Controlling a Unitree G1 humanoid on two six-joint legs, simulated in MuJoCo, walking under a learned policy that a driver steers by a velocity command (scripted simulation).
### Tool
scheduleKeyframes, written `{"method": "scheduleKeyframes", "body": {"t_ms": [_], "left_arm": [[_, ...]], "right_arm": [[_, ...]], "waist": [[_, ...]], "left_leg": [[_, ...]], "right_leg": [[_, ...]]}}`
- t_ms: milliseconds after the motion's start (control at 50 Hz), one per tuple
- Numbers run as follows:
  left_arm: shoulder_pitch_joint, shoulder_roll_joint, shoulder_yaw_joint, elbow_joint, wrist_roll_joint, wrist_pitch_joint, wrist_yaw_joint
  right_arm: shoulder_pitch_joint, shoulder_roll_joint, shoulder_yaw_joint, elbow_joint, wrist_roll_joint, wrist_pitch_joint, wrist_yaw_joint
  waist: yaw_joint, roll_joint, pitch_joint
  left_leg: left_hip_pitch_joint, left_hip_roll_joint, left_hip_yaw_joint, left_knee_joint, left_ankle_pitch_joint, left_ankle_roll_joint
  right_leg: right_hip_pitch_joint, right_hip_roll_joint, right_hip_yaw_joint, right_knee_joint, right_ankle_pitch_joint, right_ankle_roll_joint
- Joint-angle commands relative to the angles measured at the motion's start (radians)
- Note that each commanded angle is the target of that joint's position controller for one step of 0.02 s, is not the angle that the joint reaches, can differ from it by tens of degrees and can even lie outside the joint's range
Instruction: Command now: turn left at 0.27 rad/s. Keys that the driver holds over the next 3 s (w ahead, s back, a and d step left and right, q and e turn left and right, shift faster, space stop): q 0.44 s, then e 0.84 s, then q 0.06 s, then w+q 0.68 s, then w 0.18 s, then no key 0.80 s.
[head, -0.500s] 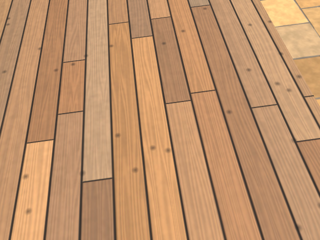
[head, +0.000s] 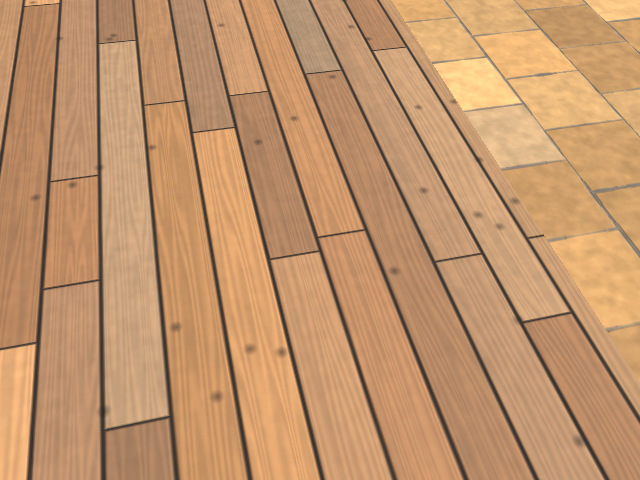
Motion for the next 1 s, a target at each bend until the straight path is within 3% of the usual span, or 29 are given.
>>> {"method": "scheduleKeyframes", "body": {"t_ms": [20, 80, 140, 180, 200, 220, 240, 260, 280, 340, 400, 440, 460, 480, 500, 520, 540, 560, 580, 620, 660, 740, 800, 880, 960, 980, 1000], "left_arm": [[-0.021, 0.122, 0.048, -0.059, -0.006, -0.028, 0.01], [-0.014, 0.113, 0.055, -0.057, -0.012, -0.039, 0.006], [0.018, 0.129, 0.07, -0.051, -0.016, -0.042, 0.0], [0.065, 0.163, 0.083, -0.042, -0.012, -0.035, 0.002], [0.087, 0.188, 0.088, -0.037, -0.006, -0.033, 0.004], [0.067, 0.181, 0.082, -0.054, -0.001, -0.037, 0.011], [0.054, 0.166, 0.071, -0.068, 0.0, -0.041, 0.017], [0.009, 0.16, 0.066, -0.077, -0.007, -0.043, 0.022], [-0.03, 0.172, 0.069, -0.076, -0.017, -0.042, 0.021], [-0.05, 0.203, 0.079, -0.069, -0.017, -0.023, 0.021], [-0.025, 0.217, 0.084, -0.058, -0.033, -0.012, 0.012], [-0.012, 0.198, 0.079, -0.04, -0.053, -0.01, 0.006], [0.055, 0.151, 0.065, -0.012, -0.043, -0.011, -0.003], [0.065, 0.077, 0.034, -0.048, 0.016, -0.012, -0.015], [-0.05, 0.134, 0.049, -0.067, -0.008, -0.014, -0.003], [-0.062, 0.159, 0.058, -0.054, -0.038, -0.007, 0.004], [-0.031, 0.146, 0.057, -0.027, -0.04, -0.001, 0.007], [-0.001, 0.135, 0.055, 0.011, -0.03, 0.006, 0.012], [0.033, 0.127, 0.054, 0.034, -0.027, 0.012, 0.011], [0.061, 0.116, 0.05, 0.06, -0.04, 0.011, 0.003], [0.017, 0.111, 0.041, 0.048, -0.045, 0.008, 0.0], [-0.015, 0.135, 0.041, 0.017, -0.049, 0.012, 0.0], [-0.008, 0.125, 0.041, 0.009, -0.049, 0.018, -0.001], [0.009, 0.112, 0.039, 0.001, -0.051, 0.023, -0.017], [0.046, 0.113, 0.043, -0.001, -0.053, 0.029, -0.044], [0.077, 0.122, 0.049, 0.006, -0.051, 0.029, -0.047], [0.098, 0.172, 0.065, 0.007, -0.043, 0.028, -0.039]], "right_arm": [[-0.068, -0.214, -0.057, -0.092, 0.012, -0.002, -0.018], [-0.053, -0.221, -0.069, -0.114, 0.022, 0.017, -0.025], [-0.06, -0.209, -0.074, -0.147, 0.028, 0.031, -0.027], [-0.056, -0.182, -0.07, -0.166, 0.031, 0.035, -0.025], [-0.038, -0.162, -0.066, -0.171, 0.032, 0.037, -0.022], [-0.033, -0.18, -0.076, -0.174, 0.03, 0.039, -0.018], [-0.03, -0.217, -0.093, -0.173, 0.025, 0.043, -0.013], [-0.015, -0.209, -0.098, -0.164, 0.031, 0.051, -0.01], [-0.007, -0.175, -0.088, -0.161, 0.033, 0.061, -0.009], [-0.038, -0.129, -0.066, -0.186, 0.03, 0.07, 0.007], [-0.022, -0.158, -0.076, -0.206, 0.033, 0.071, 0.024], [0.063, -0.169, -0.091, -0.18, 0.026, 0.075, 0.021], [0.078, -0.211, -0.102, -0.18, 0.017, 0.073, 0.008], [0.075, -0.329, -0.119, -0.22, 0.006, 0.066, -0.013], [0.088, -0.286, -0.098, -0.234, -0.038, 0.04, -0.001], [0.055, -0.242, -0.083, -0.219, -0.045, 0.02, 0.005], [0.005, -0.195, -0.069, -0.203, -0.031, 0.008, 0.003], [-0.035, -0.143, -0.051, -0.192, -0.02, 0.002, 0.0], [-0.064, -0.116, -0.038, -0.179, -0.017, -0.003, -0.006], [-0.07, -0.093, -0.03, -0.157, -0.027, -0.01, -0.016], [-0.074, -0.119, -0.039, -0.147, -0.025, -0.008, -0.028], [-0.032, -0.187, -0.069, -0.118, -0.009, 0.02, -0.042], [-0.047, -0.183, -0.076, -0.113, -0.007, 0.031, -0.044], [-0.085, -0.189, -0.086, -0.113, -0.006, 0.038, -0.042], [-0.115, -0.209, -0.096, -0.108, 0.015, 0.048, -0.044], [-0.111, -0.208, -0.098, -0.099, 0.025, 0.051, -0.044], [-0.063, -0.184, -0.094, -0.078, 0.024, 0.047, -0.041]], "waist": [[0.013, 0.157, -0.011], [0.003, 0.126, -0.052], [0.01, 0.06, -0.088], [0.019, -0.06, -0.099], [0.019, -0.162, -0.108], [0.026, -0.226, -0.119], [0.023, -0.143, -0.115], [-0.002, -0.075, -0.102], [-0.016, -0.062, -0.076], [0.008, -0.114, -0.077], [0.016, -0.132, -0.127], [-0.021, -0.09, -0.14], [-0.006, 0.053, -0.114], [0.027, 0.396, -0.115], [-0.066, 0.282, -0.176], [-0.043, 0.193, -0.133], [-0.011, 0.164, -0.108], [0.006, 0.143, -0.102], [0.026, 0.154, -0.094], [0.033, 0.156, -0.096], [0.007, 0.147, -0.078], [-0.035, 0.131, -0.053], [-0.033, 0.116, -0.043], [-0.016, 0.122, -0.081], [0.021, 0.145, -0.113], [0.041, 0.143, -0.116], [0.039, 0.061, -0.114]], "left_leg": [[-0.1, 0.174, -0.27, -0.184, -0.008, 0.097], [-0.072, 0.159, -0.296, -0.118, 0.134, 0.12], [-0.129, 0.11, -0.267, -0.034, 0.161, 0.094], [-0.244, 0.038, -0.161, 0.112, 0.056, 0.035], [-0.306, -0.012, -0.066, 0.251, -0.069, -0.002], [-0.357, -0.001, -0.006, 0.481, -0.342, -0.032], [-0.375, 0.039, -0.013, 0.659, -0.387, -0.054], [-0.364, 0.067, -0.02, 0.699, -0.345, -0.064], [-0.356, 0.09, -0.004, 0.631, -0.283, -0.072], [-0.228, 0.102, 0.081, 0.445, -0.199, -0.083], [-0.126, 0.082, 0.133, 0.24, -0.123, -0.058], [0.019, 0.03, 0.17, 0.034, 0.031, -0.011], [0.136, 0.07, 0.049, -0.08, 0.205, 0.033], [0.253, 0.377, -0.354, -0.112, 0.615, 0.175], [0.121, 0.455, -0.404, -0.151, 0.575, 0.322], [0.073, 0.402, -0.306, -0.166, 0.46, 0.297], [0.053, 0.342, -0.229, -0.171, 0.34, 0.238], [0.049, 0.306, -0.172, -0.171, 0.302, 0.196], [0.014, 0.279, -0.113, -0.176, 0.352, 0.181], [0.022, 0.255, -0.04, -0.187, 0.36, 0.17], [0.063, 0.258, -0.019, -0.187, 0.33, 0.172], [0.145, 0.343, -0.087, -0.184, 0.324, 0.235], [0.165, 0.377, -0.09, -0.185, 0.37, 0.258], [0.18, 0.379, -0.018, -0.158, 0.514, 0.252], [0.171, 0.364, 0.065, -0.083, 0.509, 0.196], [0.134, 0.341, 0.105, -0.033, 0.436, 0.15], [0.038, 0.286, 0.168, 0.077, 0.266, 0.067]], "right_leg": [[0.05, -0.01, -0.026, 0.026, -0.046, -0.001], [0.047, -0.01, -0.042, 0.045, -0.022, -0.005], [0.119, -0.051, -0.028, 0.025, 0.027, -0.038], [0.2, -0.167, 0.078, -0.054, 0.067, -0.115], [0.233, -0.302, 0.205, -0.119, 0.155, -0.199], [0.23, -0.438, 0.308, -0.15, 0.29, -0.295], [0.193, -0.469, 0.3, -0.153, 0.361, -0.331], [0.161, -0.428, 0.218, -0.141, 0.343, -0.3], [0.137, -0.372, 0.127, -0.145, 0.293, -0.254], [0.086, -0.289, -0.043, -0.134, 0.3, -0.214], [0.123, -0.318, -0.077, -0.08, 0.311, -0.206], [0.065, -0.297, -0.131, 0.027, 0.186, -0.141], [-0.07, -0.234, -0.199, 0.176, 0.023, -0.064], [-0.35, -0.096, -0.253, 0.494, -0.487, 0.048], [-0.35, -0.07, -0.082, 0.643, -0.522, 0.05], [-0.332, -0.093, -0.054, 0.681, -0.454, 0.038], [-0.317, -0.106, -0.04, 0.649, -0.377, 0.029], [-0.288, -0.118, -0.028, 0.621, -0.305, 0.036], [-0.228, -0.112, -0.024, 0.606, -0.235, 0.046], [-0.162, -0.1, -0.016, 0.528, -0.168, 0.059], [-0.146, -0.096, -0.026, 0.407, -0.164, 0.066], [-0.202, -0.097, -0.059, 0.379, -0.275, 0.073], [-0.228, -0.106, -0.07, 0.395, -0.308, 0.068], [-0.163, -0.094, -0.114, 0.341, -0.3, 0.049], [-0.038, -0.06, -0.172, 0.131, -0.168, -0.002], [0.036, -0.042, -0.182, 0.012, -0.054, -0.031], [0.143, -0.063, -0.098, -0.088, 0.123, -0.076]]}}
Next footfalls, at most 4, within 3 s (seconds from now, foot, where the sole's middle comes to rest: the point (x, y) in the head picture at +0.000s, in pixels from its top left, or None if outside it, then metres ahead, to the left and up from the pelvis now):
0.46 left None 0.01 0.13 -0.77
1.00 right None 0.02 -0.09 -0.77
1.52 left None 0.06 0.13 -0.77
1.94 right None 0.36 -0.10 -0.77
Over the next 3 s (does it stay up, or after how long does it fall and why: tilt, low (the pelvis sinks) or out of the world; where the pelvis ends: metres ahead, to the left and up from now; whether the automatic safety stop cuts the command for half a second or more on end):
stays up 0.53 0.09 0.00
